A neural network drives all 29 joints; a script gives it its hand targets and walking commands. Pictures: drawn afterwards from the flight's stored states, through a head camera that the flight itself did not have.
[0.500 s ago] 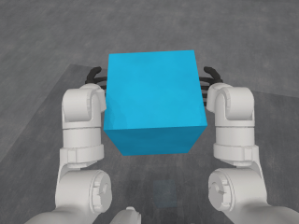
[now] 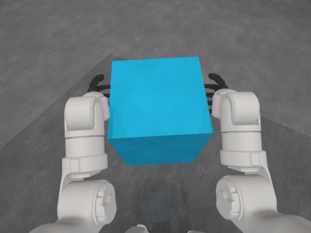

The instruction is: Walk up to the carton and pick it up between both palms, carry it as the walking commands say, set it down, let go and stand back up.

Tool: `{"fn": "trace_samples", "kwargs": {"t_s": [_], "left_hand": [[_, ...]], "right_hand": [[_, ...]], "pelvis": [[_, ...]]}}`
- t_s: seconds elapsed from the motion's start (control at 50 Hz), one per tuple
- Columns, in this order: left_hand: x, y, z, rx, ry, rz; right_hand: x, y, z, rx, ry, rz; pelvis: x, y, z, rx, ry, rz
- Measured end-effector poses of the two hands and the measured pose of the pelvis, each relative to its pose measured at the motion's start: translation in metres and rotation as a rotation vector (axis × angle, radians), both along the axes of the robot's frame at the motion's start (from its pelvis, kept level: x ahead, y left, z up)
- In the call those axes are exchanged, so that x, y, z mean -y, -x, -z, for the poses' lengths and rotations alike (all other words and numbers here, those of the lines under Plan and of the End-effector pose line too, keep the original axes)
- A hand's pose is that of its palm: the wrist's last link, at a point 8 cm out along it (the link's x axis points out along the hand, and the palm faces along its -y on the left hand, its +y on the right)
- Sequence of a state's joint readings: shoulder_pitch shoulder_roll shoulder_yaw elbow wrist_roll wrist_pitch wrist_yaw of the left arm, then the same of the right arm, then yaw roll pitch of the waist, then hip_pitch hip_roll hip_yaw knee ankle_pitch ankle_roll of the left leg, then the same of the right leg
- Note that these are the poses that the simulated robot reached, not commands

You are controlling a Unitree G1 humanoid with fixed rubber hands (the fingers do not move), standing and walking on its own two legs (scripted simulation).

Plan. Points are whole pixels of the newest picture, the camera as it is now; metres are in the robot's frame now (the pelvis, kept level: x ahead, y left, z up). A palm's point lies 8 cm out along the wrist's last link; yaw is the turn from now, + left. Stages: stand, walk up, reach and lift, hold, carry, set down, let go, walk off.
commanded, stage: carry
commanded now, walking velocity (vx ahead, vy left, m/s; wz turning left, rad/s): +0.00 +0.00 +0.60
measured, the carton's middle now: (158, 118) +0.41 +0.01 +0.02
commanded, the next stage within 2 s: none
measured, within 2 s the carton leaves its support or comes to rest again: neither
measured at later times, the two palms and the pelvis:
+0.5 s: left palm (4, 143) +0.29 +0.31 +0.13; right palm (139, 100) +0.39 +0.05 +0.12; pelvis -0.03 +0.06 +0.00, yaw +19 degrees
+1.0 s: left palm out of the picture +0.18 +0.40 +0.16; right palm (78, 114) +0.35 +0.18 +0.14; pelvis -0.06 +0.07 +0.01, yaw +37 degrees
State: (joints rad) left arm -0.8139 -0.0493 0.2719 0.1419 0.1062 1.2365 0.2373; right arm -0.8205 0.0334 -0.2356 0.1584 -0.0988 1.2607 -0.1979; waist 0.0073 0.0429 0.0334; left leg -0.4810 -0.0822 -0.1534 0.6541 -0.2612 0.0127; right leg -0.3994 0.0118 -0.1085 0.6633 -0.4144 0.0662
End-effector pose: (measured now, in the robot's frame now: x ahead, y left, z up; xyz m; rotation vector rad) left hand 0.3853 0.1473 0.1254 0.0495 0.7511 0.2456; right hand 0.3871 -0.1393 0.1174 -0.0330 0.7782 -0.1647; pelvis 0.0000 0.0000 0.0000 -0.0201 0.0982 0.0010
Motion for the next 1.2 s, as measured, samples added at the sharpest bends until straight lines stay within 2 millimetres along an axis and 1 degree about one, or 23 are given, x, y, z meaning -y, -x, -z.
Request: {"fn": "trace_samples", "kwargs": {"t_s": [0.04, 0.1, 0.16, 0.24, 0.3, 0.38, 0.42, 0.46, 0.52, 0.56, 0.6, 0.64, 0.68, 0.76, 0.8, 0.86, 0.94, 0.98, 1.04, 1.08, 1.1, 1.14, 1.2], "left_hand": [[0.003, 0.004, -0.005, 0.012, -0.016, -0.011], [-0.001, 0.012, -0.013, 0.010, -0.032, -0.040], [-0.012, 0.020, -0.025, 0.011, -0.066, -0.078], [-0.036, 0.032, -0.036, 0.022, -0.097, -0.132], [-0.061, 0.043, -0.037, 0.023, -0.099, -0.176], [-0.102, 0.059, -0.031, 0.017, -0.081, -0.235], [-0.126, 0.069, -0.024, 0.026, -0.065, -0.265], [-0.149, 0.080, -0.014, 0.033, -0.042, -0.299], [-0.175, 0.104, 0.002, -0.014, -0.009, -0.360], [-0.189, 0.116, 0.006, -0.027, 0.007, -0.397], [-0.200, 0.126, 0.005, -0.024, 0.014, -0.430], [-0.207, 0.133, 0.002, -0.017, 0.014, -0.455], [-0.211, 0.137, -0.002, -0.008, 0.010, -0.473], [-0.211, 0.141, -0.008, 0.007, -0.015, -0.493], [-0.211, 0.144, -0.012, 0.009, -0.026, -0.502], [-0.217, 0.156, -0.021, 0.007, -0.047, -0.529], [-0.236, 0.181, -0.033, 0.006, -0.082, -0.583], [-0.249, 0.195, -0.038, 0.012, -0.089, -0.612], [-0.272, 0.219, -0.038, 0.014, -0.088, -0.657], [-0.290, 0.238, -0.033, 0.009, -0.079, -0.685], [-0.299, 0.247, -0.029, 0.014, -0.070, -0.699], [-0.314, 0.267, -0.019, 0.023, -0.050, -0.729], [-0.325, 0.299, -0.003, -0.032, -0.007, -0.782]], "right_hand": [[0.002, 0.001, 0.000, 0.012, -0.016, -0.008], [-0.002, 0.001, -0.002, 0.008, -0.038, -0.032], [-0.015, -0.001, -0.005, 0.010, -0.063, -0.072], [-0.041, -0.005, -0.009, 0.022, -0.076, -0.133], [-0.068, -0.006, -0.011, 0.023, -0.071, -0.178], [-0.113, -0.008, -0.013, 0.020, -0.042, -0.240], [-0.139, -0.009, -0.014, 0.026, -0.023, -0.271], [-0.165, -0.008, -0.011, 0.029, 0.006, -0.308], [-0.198, 0.000, -0.003, -0.020, 0.060, -0.382], [-0.215, 0.003, -0.002, -0.034, 0.082, -0.423], [-0.230, 0.005, -0.003, -0.034, 0.091, -0.454], [-0.240, 0.007, -0.005, -0.029, 0.092, -0.476], [-0.246, 0.007, -0.006, -0.024, 0.087, -0.489], [-0.249, 0.008, -0.005, -0.009, 0.061, -0.503], [-0.249, 0.010, -0.005, -0.010, 0.046, -0.506], [-0.260, 0.016, -0.009, -0.011, 0.024, -0.530], [-0.287, 0.028, -0.013, -0.007, -0.002, -0.583], [-0.306, 0.034, -0.016, 0.000, -0.007, -0.612], [-0.337, 0.047, -0.020, 0.005, -0.004, -0.654], [-0.360, 0.059, -0.018, 0.003, 0.009, -0.683], [-0.371, 0.066, -0.017, 0.007, 0.018, -0.696], [-0.391, 0.079, -0.015, 0.018, 0.042, -0.725], [-0.413, 0.100, -0.007, -0.029, 0.100, -0.786]], "pelvis": [[0.004, 0.002, 0.002, 0.004, -0.010, -0.016], [0.007, 0.005, -0.004, 0.003, -0.043, -0.058], [0.004, 0.008, -0.011, -0.003, -0.083, -0.097], [-0.004, 0.013, -0.014, -0.008, -0.113, -0.154], [-0.013, 0.016, -0.015, -0.015, -0.114, -0.197], [-0.033, 0.021, -0.011, -0.024, -0.094, -0.252], [-0.045, 0.022, -0.003, -0.012, -0.073, -0.278], [-0.054, 0.023, 0.006, 0.001, -0.053, -0.306], [-0.059, 0.026, 0.001, 0.013, -0.032, -0.350], [-0.060, 0.028, -0.001, 0.021, -0.015, -0.382], [-0.060, 0.029, -0.002, 0.027, -0.007, -0.402], [-0.059, 0.030, -0.002, 0.026, -0.001, -0.418], [-0.057, 0.032, -0.002, 0.016, 0.004, -0.434], [-0.053, 0.033, 0.002, -0.004, -0.008, -0.459], [-0.053, 0.034, 0.000, -0.001, -0.015, -0.486], [-0.056, 0.039, -0.005, -0.006, -0.045, -0.533], [-0.064, 0.050, -0.009, -0.014, -0.077, -0.590], [-0.070, 0.056, -0.009, -0.020, -0.078, -0.621], [-0.083, 0.066, -0.008, -0.027, -0.072, -0.667], [-0.094, 0.073, -0.003, -0.021, -0.064, -0.695], [-0.100, 0.077, 0.002, -0.009, -0.057, -0.703], [-0.108, 0.084, 0.010, 0.009, -0.044, -0.728], [-0.110, 0.091, 0.002, 0.029, -0.037, -0.759]]}}
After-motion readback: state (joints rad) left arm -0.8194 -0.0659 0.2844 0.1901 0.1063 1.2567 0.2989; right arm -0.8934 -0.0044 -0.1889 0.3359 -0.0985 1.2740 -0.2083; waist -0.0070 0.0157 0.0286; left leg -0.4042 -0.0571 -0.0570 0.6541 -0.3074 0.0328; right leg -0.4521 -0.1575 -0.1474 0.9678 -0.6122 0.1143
